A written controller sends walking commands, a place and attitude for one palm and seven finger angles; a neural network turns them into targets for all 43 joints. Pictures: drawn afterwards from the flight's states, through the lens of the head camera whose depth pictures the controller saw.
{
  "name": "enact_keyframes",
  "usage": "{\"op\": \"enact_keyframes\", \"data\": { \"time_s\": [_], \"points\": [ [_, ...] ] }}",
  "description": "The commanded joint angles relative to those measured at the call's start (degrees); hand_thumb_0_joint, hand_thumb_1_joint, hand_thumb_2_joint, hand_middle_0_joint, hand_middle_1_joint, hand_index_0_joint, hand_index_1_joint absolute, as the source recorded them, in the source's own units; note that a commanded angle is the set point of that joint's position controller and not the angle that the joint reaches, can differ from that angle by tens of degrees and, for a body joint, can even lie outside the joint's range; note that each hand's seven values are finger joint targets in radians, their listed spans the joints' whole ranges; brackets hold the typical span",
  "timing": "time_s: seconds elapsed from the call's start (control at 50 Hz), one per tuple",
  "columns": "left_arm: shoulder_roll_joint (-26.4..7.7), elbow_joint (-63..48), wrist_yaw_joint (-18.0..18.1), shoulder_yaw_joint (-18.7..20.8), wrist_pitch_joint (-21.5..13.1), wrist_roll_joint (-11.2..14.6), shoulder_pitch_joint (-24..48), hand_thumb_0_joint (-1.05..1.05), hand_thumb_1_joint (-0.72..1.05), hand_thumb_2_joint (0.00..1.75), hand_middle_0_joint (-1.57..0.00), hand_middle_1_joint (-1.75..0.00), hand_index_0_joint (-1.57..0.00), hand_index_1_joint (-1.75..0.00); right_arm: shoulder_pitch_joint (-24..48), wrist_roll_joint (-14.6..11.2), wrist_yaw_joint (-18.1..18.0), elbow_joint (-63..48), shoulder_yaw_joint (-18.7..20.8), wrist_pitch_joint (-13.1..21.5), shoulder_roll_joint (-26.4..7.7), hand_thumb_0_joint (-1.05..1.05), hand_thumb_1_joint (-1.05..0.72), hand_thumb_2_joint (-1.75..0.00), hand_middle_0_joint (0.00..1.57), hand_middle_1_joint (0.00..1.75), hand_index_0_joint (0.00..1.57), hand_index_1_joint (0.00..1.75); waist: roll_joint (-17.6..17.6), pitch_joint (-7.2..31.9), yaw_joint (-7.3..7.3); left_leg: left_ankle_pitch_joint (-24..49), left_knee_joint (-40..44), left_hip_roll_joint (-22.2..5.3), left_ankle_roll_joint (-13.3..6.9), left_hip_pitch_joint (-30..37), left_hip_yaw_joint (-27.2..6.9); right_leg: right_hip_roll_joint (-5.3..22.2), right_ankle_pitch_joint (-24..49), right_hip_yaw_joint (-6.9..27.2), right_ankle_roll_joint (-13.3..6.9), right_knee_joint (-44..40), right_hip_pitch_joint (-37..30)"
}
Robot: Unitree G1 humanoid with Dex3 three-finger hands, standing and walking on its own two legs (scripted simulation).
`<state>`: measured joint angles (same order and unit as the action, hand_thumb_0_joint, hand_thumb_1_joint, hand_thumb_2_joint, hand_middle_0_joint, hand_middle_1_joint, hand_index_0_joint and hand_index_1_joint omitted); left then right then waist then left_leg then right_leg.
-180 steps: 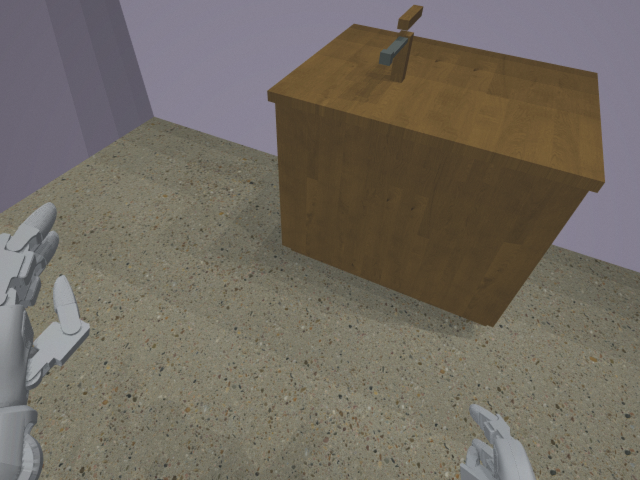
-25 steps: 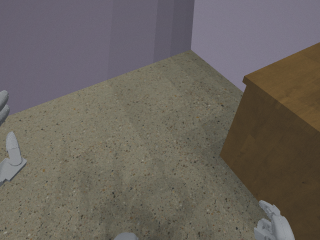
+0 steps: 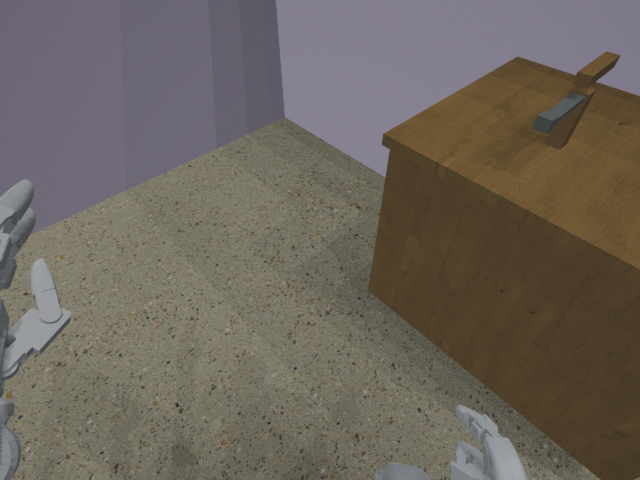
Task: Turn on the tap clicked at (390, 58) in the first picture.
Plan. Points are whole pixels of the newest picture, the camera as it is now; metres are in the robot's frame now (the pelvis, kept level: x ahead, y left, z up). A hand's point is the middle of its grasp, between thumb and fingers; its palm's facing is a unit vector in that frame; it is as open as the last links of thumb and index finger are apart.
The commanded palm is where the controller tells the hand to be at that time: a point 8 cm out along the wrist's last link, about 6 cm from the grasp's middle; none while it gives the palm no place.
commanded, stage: turn to face it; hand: left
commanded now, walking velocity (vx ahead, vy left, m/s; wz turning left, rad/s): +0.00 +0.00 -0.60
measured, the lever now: (545, 122) +0.73 -0.34 +0.09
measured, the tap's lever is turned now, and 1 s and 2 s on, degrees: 0 0 0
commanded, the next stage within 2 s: take the last steps up to it in 1.66 s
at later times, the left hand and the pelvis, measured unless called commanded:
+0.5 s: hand (246, 318) +0.22 +0.09 +0.18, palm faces +0.15 -0.83 -0.53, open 7.4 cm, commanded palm +0.18 +0.13 +0.18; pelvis -0.06 -0.08 +0.00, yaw -18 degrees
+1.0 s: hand (409, 363) +0.20 -0.05 +0.16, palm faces -0.17 -0.85 -0.50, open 7.4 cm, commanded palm +0.17 +0.04 +0.18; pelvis -0.13 -0.10 -0.01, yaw -35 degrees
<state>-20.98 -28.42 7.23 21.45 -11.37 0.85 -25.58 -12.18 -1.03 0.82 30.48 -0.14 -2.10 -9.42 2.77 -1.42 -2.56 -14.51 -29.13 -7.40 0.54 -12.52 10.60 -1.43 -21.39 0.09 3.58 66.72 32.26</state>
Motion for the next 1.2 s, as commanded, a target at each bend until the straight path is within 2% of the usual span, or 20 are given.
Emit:
{"op": "enact_keyframes", "data": {
  "time_s": [0.0, 0.12, 0.16, 0.18, 0.2, 0.24, 0.32, 0.46, 0.52, 0.54, 0.58, 0.62, 0.68, 0.82, 0.86, 0.9, 0.92, 0.94, 1.02, 1.18],
  "points": [
    [-6.18, -9.51, 1.2, 1.02, -1.86, -0.3, 7.59, 0.0, 0.9, 0.9, -0.2, -0.3, -0.2, -0.3, 2.83, -0.69, -1.38, -7.2, 3.84, 3.95, -10.68, 0.0, -0.9, -0.9, 0.2, 0.3, 0.2, 0.3, 6.91, -0.92, 3.47, -0.34, 14.02, -13.65, -4.43, -3.03, -6.27, 1.53, -2.93, -6.4, 1.21, -16.12, -5.47],
    [-9.82, -15.77, 1.65, 3.12, -3.05, -0.07, 8.42, 0.0, 0.9, 0.9, -0.2, -0.3, -0.2, -0.3, 1.36, -0.45, -0.73, -7.26, 3.75, 7.83, -10.57, 0.0, -0.9, -0.9, 0.2, 0.3, 0.2, 0.3, 13.34, 7.33, 2.29, 15.05, -1.72, -11.54, -0.89, 2.5, 0.66, 0.2, 5.51, -9.96, 0.03, -40.29, -19.86],
    [-14.39, -19.3, 2.18, 6.72, -4.16, -0.32, 6.2, 0.0, 0.9, 0.9, -0.2, -0.3, -0.2, -0.3, 1.84, -0.93, -0.27, -7.8, 3.51, 8.07, -8.6, 0.0, -0.9, -0.9, 0.2, 0.3, 0.2, 0.3, -1.24, 11.32, 1.76, 1.64, -16.62, -5.89, 2.04, -5.66, 2.18, 10.19, 27.88, 1.7, -4.72, -45.19, -30.55],
    [-18.25, -18.76, 2.96, 10.95, -4.68, -0.23, 1.98, 0.0, 0.9, 0.9, -0.2, -0.3, -0.2, -0.3, 4.04, -0.36, -0.6, -9.0, 2.61, 7.62, -7.22, 0.0, -0.9, -0.9, 0.2, 0.3, 0.2, 0.3, -12.49, 12.96, 0.38, -20.81, -27.91, 0.8, 3.72, -21.21, -0.25, 19.45, 55.13, 17.2, -10.88, -41.25, -38.39],
    [-19.38, -20.27, 3.47, 13.2, -4.58, 1.06, 1.38, 0.0, 0.9, 0.9, -0.2, -0.3, -0.2, -0.3, 6.11, -0.78, -0.99, -8.8, 1.89, 7.26, -6.97, 0.0, -0.9, -0.9, 0.2, 0.3, 0.2, 0.3, -14.38, 14.55, -0.41, -21.73, -36.65, 1.4, 3.93, -26.21, -6.6, 22.27, 63.27, 18.57, -13.03, -39.89, -39.57],
    [-18.58, -20.23, 2.71, 15.25, -4.43, 2.52, -6.72, 0.0, 0.9, 0.9, -0.2, -0.3, -0.2, -0.3, 5.97, -0.94, -1.01, -8.87, 2.59, 6.05, -7.12, 0.0, -0.9, -0.9, 0.2, 0.3, 0.2, 0.3, -12.28, 13.56, 0.78, -16.17, -42.09, 0.09, 4.07, -29.21, -11.82, 20.08, 54.27, 19.66, -14.46, -39.39, -39.46],
    [-13.99, -14.51, 2.61, 16.02, -5.06, 3.47, -11.08, 0.0, 0.9, 0.9, -0.2, -0.3, -0.2, -0.3, 6.77, -0.22, -1.45, -6.71, 2.6, 1.88, -6.67, 0.0, -0.9, -0.9, 0.2, 0.3, 0.2, 0.3, -7.6, 12.78, 2.06, -9.93, -30.23, 0.67, 5.05, -21.97, -9.44, 15.23, 41.58, 12.79, -13.39, -41.68, -32.27],
    [-9.6, -8.92, 2.01, 7.24, -2.11, 2.35, -3.15, 0.0, 0.9, 0.9, -0.2, -0.3, -0.2, -0.3, 5.47, -0.32, -2.73, -7.62, 3.27, 1.49, -9.56, 0.0, -0.9, -0.9, 0.2, 0.3, 0.2, 0.3, -12.89, 7.84, 1.62, -8.15, -12.11, 3.98, 3.08, -7.23, -7.76, 12.54, 20.69, 19.25, -12.54, -46.75, -18.25],
    [-9.29, -11.6, 1.94, 3.84, -1.75, 1.41, 2.74, 0.0, 0.9, 0.9, -0.2, -0.3, -0.2, -0.3, 4.51, -0.41, -3.13, -8.1, 3.02, 1.44, -9.72, 0.0, -0.9, -0.9, 0.2, 0.3, 0.2, 0.3, -9.78, 6.47, 2.37, -3.51, 1.27, 3.12, 1.51, 3.24, -7.81, 10.76, 11.65, 19.85, -9.47, -45.49, -11.69],
    [-9.57, -13.66, 1.83, 3.23, -2.05, 1.08, 4.81, 0.0, 0.9, 0.9, -0.2, -0.3, -0.2, -0.3, 4.26, -0.23, -3.45, -8.31, 3.24, 1.63, -10.21, 0.0, -0.9, -0.9, 0.2, 0.3, 0.2, 0.3, -6.41, 5.42, 2.46, -3.38, 5.97, 0.78, 0.13, 7.35, -9.29, 8.29, 8.08, 18.94, -7.64, -42.38, -7.32],
    [-12.68, -18.37, 1.84, 5.43, -3.39, 0.14, 9.19, 0.0, 0.9, 0.9, -0.2, -0.3, -0.2, -0.3, 5.53, 0.37, -3.92, -9.6, 3.52, 2.27, -11.5, 0.0, -0.9, -0.9, 0.2, 0.3, 0.2, 0.3, 11.47, 3.19, 1.31, 3.5, 13.02, -14.27, -6.35, 9.1, -22.34, -0.78, -6.55, 7.97, -3.0, -23.19, 1.79],
    [-12.19, -16.48, 2.09, 5.48, -4.33, -0.82, 8.12, 0.0, 0.9, 0.9, -0.2, -0.3, -0.2, -0.3, 6.77, 1.25, -3.42, -9.23, 2.15, 3.73, -8.18, 0.0, -0.9, -0.9, 0.2, 0.3, 0.2, 0.3, 15.06, 1.52, 0.85, -3.28, 17.23, -18.86, -9.95, -4.29, -23.44, 1.89, -7.12, 3.03, -1.68, -1.18, -2.93],
    [-10.08, -20.7, 1.64, 3.15, -4.04, -0.21, 10.65, 0.0, 0.9, 0.9, -0.2, -0.3, -0.2, -0.3, 5.31, 0.15, -1.79, -8.67, 2.96, 5.18, -8.89, 0.0, -0.9, -0.9, 0.2, 0.3, 0.2, 0.3, 13.1, 1.38, 0.83, 3.8, 12.56, -14.2, -6.74, -1.44, -8.08, 3.72, -3.58, -0.77, -0.7, -6.27, -3.73],
    [-8.37, -11.22, 1.36, 4.44, -2.64, 0.94, 5.17, 0.0, 0.9, 0.9, -0.2, -0.3, -0.2, -0.3, 1.72, 0.18, -0.83, -7.86, 3.37, 7.21, -10.21, 0.0, -0.9, -0.9, 0.2, 0.3, 0.2, 0.3, 10.31, 4.38, 2.32, 15.64, 1.79, -12.84, -1.77, 1.53, -2.04, -0.11, 0.77, -8.93, -0.24, -33.08, -16.48],
    [-9.49, -10.91, 1.2, 5.52, -2.74, 0.9, 4.56, 0.0, 0.9, 0.9, -0.2, -0.3, -0.2, -0.3, 1.38, -0.16, -0.57, -7.72, 3.49, 7.16, -9.86, 0.0, -0.9, -0.9, 0.2, 0.3, 0.2, 0.3, 4.97, 7.17, 2.11, 11.89, -7.03, -10.54, 0.16, -0.41, -0.47, 1.92, 11.22, -6.24, -1.93, -41.56, -23.36],
    [-13.84, -11.35, 2.17, 8.76, -3.0, 0.92, 1.9, 0.0, 0.9, 0.9, -0.2, -0.3, -0.2, -0.3, 3.92, -0.26, -0.87, -9.69, 2.13, 6.56, -6.99, 0.0, -0.9, -0.9, 0.2, 0.3, 0.2, 0.3, -16.96, 9.67, 1.04, -18.43, -26.45, 0.69, 3.95, -18.66, -0.6, 17.34, 51.26, 19.26, -11.16, -42.1, -34.52],
    [-14.31, -11.18, 2.68, 10.24, -2.63, 1.77, 1.24, 0.0, 0.9, 0.9, -0.2, -0.3, -0.2, -0.3, 5.56, -0.33, -1.19, -9.18, 1.83, 6.08, -6.84, 0.0, -0.9, -0.9, 0.2, 0.3, 0.2, 0.3, -19.42, 11.34, 0.37, -21.29, -35.2, 1.28, 4.26, -22.93, -6.61, 20.69, 59.43, 21.3, -13.68, -41.69, -35.26],
    [-13.45, -12.78, 2.26, 9.07, -2.21, 2.37, -0.66, 0.0, 0.9, 0.9, -0.2, -0.3, -0.2, -0.3, 5.79, -0.86, -1.23, -9.19, 2.7, 5.43, -7.48, 0.0, -0.9, -0.9, 0.2, 0.3, 0.2, 0.3, -19.07, 11.95, 1.23, -18.05, -39.37, 0.38, 4.02, -23.16, -10.83, 19.47, 55.1, 20.46, -13.36, -41.79, -34.37],
    [-13.28, -16.02, 2.87, 12.49, -3.67, 2.99, -8.25, 0.0, 0.9, 0.9, -0.2, -0.3, -0.2, -0.3, 7.93, 0.01, -1.74, -7.66, 1.34, 2.15, -5.91, 0.0, -0.9, -0.9, 0.2, 0.3, 0.2, 0.3, -7.85, 13.13, 1.54, -10.76, -36.6, 1.26, 4.77, -23.54, -10.48, 15.45, 45.4, 14.38, -13.43, -41.26, -34.66],
    [-11.97, -16.82, 2.81, 10.25, -3.15, 2.76, -5.86, 0.0, 0.9, 0.9, -0.2, -0.3, -0.2, -0.3, 6.39, -0.07, -2.39, -7.83, 3.23, 2.4, -8.76, 0.0, -0.9, -0.9, 0.2, 0.3, 0.2, 0.3, -8.81, 10.94, 1.14, -9.11, -10.29, 3.85, 3.0, -8.03, -8.91, 13.07, 24.81, 19.94, -13.69, -44.13, -23.19]
  ]
}}
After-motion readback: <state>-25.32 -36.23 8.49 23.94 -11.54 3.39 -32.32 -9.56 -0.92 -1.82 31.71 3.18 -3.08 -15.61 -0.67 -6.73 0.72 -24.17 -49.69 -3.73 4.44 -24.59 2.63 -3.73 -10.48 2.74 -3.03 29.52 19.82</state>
